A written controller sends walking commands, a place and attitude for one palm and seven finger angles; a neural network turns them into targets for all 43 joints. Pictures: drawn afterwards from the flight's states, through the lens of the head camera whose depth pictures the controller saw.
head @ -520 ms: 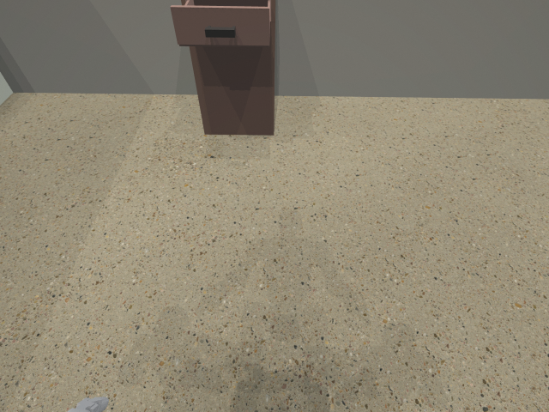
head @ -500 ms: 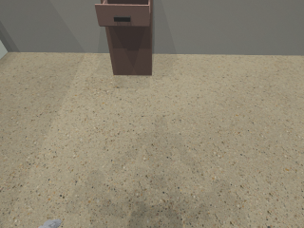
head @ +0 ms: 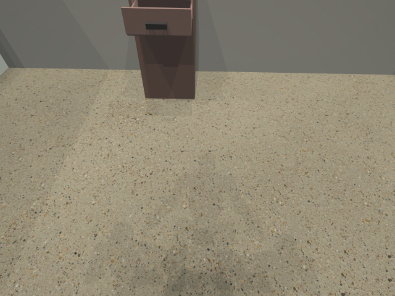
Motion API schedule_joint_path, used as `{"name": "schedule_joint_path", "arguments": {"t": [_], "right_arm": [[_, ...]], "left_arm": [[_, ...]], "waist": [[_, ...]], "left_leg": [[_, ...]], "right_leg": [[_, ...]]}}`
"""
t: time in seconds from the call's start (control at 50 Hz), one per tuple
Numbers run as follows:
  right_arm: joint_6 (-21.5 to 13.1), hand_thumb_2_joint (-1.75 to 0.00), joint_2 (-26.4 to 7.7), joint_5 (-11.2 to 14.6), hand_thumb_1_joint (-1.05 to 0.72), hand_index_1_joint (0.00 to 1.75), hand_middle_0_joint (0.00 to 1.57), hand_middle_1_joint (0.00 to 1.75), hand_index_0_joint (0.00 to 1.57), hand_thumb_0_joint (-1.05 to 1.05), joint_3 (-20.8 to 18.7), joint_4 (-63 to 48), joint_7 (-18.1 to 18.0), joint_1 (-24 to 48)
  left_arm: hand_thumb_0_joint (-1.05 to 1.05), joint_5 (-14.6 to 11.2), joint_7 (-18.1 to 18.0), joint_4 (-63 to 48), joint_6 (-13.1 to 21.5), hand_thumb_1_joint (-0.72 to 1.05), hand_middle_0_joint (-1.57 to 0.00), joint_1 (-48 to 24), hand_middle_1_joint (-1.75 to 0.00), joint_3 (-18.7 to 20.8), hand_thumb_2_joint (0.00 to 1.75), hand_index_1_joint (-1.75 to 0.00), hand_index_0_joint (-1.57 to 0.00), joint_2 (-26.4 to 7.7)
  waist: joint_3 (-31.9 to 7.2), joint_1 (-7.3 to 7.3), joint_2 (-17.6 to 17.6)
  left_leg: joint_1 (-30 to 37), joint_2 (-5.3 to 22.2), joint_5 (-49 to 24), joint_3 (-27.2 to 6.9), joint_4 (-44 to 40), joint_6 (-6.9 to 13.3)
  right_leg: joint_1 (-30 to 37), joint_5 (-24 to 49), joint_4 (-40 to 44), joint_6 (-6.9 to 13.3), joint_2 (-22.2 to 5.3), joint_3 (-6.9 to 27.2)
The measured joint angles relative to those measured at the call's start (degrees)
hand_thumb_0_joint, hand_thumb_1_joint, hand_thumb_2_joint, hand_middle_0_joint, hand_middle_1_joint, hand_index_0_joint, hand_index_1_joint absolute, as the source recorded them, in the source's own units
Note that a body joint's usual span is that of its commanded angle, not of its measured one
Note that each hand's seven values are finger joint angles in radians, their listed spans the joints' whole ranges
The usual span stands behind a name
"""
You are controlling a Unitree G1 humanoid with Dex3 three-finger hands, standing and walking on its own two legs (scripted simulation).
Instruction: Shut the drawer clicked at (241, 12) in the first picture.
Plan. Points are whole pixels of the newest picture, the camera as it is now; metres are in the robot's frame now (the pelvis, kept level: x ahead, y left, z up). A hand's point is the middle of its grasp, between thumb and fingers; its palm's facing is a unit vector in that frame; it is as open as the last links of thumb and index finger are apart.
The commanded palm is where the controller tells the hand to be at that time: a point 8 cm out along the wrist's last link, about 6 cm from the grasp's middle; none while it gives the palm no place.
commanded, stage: stand and wait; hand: left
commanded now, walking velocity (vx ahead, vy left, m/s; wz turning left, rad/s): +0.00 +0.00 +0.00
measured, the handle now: (156, 24) +1.44 +0.31 -0.04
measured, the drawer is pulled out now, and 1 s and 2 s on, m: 0.29 0.29 0.29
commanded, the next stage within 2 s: look at it before walking up in 0.38 s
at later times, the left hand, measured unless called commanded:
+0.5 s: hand out of the picture +0.07 +0.24 -0.15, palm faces -0.03 -0.94 -0.33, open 7.4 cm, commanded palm none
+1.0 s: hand out of the picture +0.06 +0.25 -0.16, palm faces -0.03 -0.94 -0.33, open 7.4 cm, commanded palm none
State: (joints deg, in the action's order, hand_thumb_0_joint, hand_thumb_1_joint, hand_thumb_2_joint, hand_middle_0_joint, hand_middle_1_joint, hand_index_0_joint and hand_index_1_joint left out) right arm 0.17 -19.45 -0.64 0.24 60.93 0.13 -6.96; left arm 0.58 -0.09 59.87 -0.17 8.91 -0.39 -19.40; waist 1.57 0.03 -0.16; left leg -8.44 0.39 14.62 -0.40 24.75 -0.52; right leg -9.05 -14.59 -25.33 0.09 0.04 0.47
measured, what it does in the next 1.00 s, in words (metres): stands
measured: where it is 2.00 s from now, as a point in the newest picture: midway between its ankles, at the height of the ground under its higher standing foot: outside the picture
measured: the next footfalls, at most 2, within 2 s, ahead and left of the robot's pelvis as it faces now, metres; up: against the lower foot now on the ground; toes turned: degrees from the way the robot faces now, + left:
right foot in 1.84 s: +0.36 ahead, -0.09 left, +0.00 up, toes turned -6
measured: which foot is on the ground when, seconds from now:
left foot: down 0.00-1.00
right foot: down 0.00-1.00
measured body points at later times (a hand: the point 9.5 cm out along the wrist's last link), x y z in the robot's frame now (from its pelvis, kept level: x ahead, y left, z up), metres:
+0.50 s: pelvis -0.01 +0.00 +0.00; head -0.01 +0.00 +0.45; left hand +0.07 +0.29 -0.13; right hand +0.06 -0.29 -0.13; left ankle -0.01 +0.13 -0.74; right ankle -0.01 -0.12 -0.74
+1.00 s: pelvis -0.01 +0.00 +0.00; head -0.01 +0.00 +0.45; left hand +0.06 +0.29 -0.13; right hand +0.06 -0.29 -0.13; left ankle -0.01 +0.13 -0.74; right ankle -0.01 -0.12 -0.74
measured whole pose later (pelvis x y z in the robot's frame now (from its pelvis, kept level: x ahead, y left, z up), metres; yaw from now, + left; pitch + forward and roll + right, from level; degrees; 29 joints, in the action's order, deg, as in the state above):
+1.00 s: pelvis -0.01 +0.00 +0.00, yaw +0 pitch -2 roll +0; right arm -0.2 -19.0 -0.4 0.3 63.3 0.3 -7.3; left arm 0.8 0.0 62.1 0.2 9.1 -0.5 -19.3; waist 1.5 0.0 -0.3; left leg -7.9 0.6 12.2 0.0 21.9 -0.5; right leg -8.5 -11.9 -22.3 0.0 0.2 0.9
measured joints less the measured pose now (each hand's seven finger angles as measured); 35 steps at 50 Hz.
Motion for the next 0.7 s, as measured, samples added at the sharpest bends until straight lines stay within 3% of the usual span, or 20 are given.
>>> {"name": "schedule_joint_path", "arguments": {"t": [0.7], "right_arm": [[-0.3, -0.9, 0.7, 0.2, -0.91, 0.3, 0.2, 0.3, 0.2, 0.0, 0.2, 2.2, 0.2, -0.6]], "left_arm": [[0.01, 0.1, 0.1, 1.7, 0.3, 0.9, -0.21, -0.4, -0.3, -0.1, 0.9, -0.3, -0.2, 0.3]], "waist": [[0.0, -0.16, -0.1]], "left_leg": [[0.0, 0.2, -2.3, 0.2, -2.1, -0.1]], "right_leg": [[0.0, 2.5, 2.4, 0.0, 0.2, 0.2]]}}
